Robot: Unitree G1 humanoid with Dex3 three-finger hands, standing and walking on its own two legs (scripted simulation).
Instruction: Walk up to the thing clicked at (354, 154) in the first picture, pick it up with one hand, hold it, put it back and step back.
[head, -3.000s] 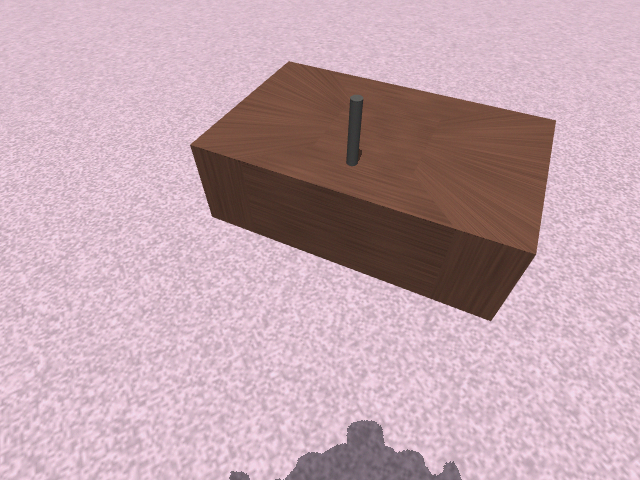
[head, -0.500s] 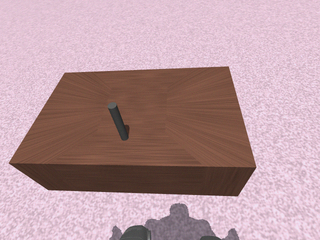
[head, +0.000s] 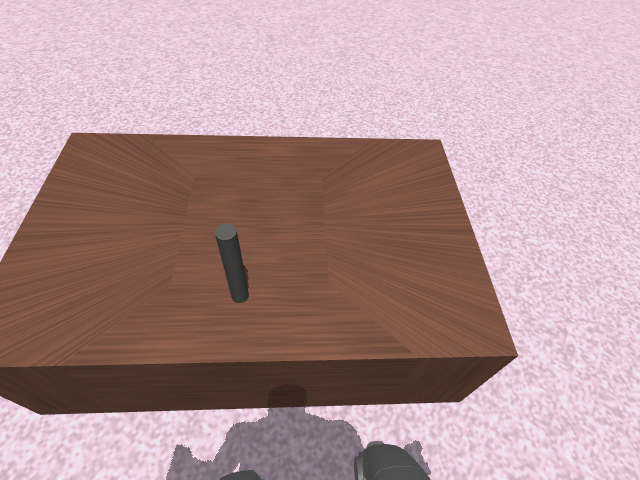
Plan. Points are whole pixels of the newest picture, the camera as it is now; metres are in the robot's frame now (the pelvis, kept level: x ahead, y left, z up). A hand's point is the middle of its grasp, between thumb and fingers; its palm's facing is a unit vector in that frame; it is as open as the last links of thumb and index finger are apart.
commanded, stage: walk up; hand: left
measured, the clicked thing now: (233, 267) +0.55 +0.17 -0.24
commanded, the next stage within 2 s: stand in 1.40 s
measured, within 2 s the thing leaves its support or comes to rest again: neither
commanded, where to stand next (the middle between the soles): +0.08 -0.05 m, yaw +1 degrees
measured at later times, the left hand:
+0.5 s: hand out of the picture +0.13 +0.22 -0.14, palm faces -0.05 -0.94 -0.34, open 7.4 cm
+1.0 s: hand out of the picture +0.13 +0.23 -0.13, palm faces -0.02 -0.95 -0.32, open 7.4 cm
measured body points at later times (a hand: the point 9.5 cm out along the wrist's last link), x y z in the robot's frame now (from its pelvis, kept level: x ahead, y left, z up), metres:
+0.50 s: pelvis +0.01 -0.03 +0.00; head +0.02 -0.02 +0.45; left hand +0.13 +0.27 -0.12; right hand +0.08 -0.35 -0.11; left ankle +0.04 +0.12 -0.72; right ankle +0.03 -0.12 -0.72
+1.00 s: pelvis +0.02 -0.02 +0.02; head +0.03 -0.02 +0.47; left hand +0.13 +0.28 -0.11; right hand +0.09 -0.33 -0.11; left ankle +0.04 +0.12 -0.72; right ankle +0.03 -0.12 -0.72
